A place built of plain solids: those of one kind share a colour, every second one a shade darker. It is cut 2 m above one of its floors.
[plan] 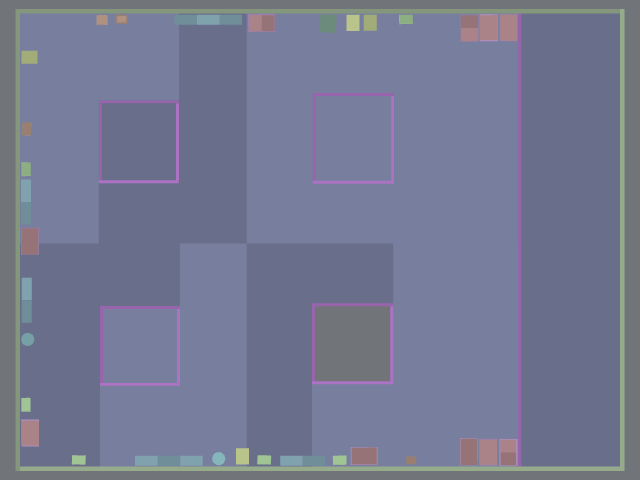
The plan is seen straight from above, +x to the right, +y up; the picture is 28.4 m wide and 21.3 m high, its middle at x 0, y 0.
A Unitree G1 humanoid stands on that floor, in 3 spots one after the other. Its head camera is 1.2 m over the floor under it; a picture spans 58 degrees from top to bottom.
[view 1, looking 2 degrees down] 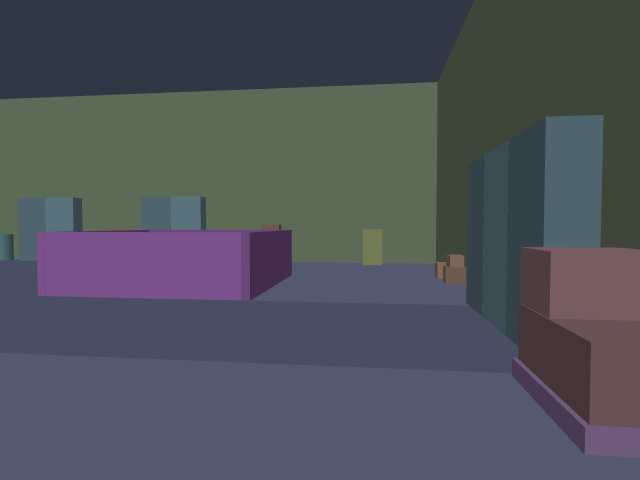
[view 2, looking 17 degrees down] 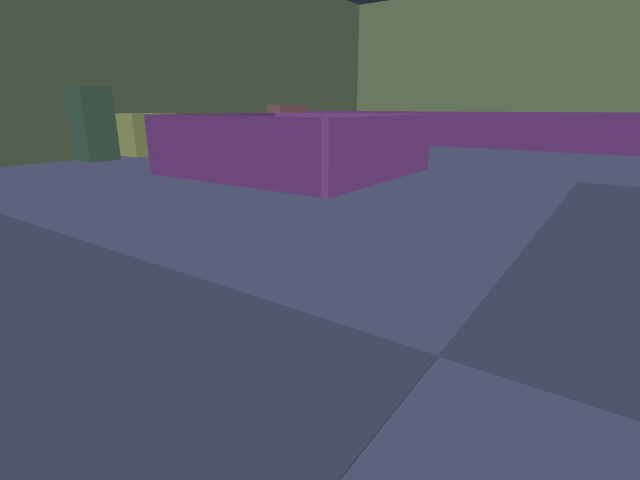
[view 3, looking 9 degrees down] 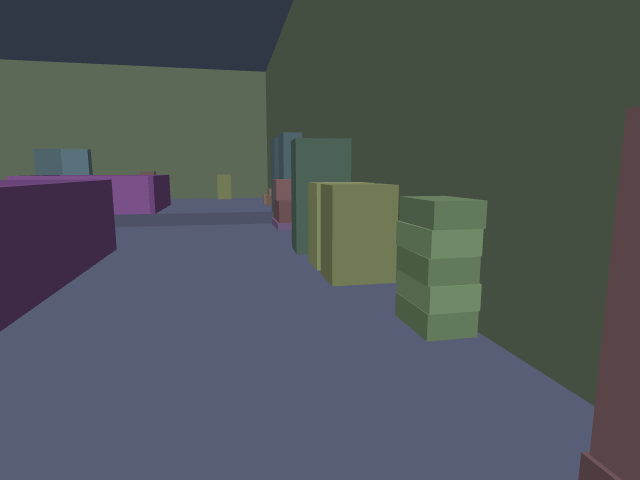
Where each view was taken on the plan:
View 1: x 0.37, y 8.13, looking -173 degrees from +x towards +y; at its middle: wall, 13.80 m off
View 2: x -5.17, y -0.77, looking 35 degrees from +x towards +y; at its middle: floor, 4.10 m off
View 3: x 6.82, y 8.24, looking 168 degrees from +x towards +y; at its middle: bin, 5.24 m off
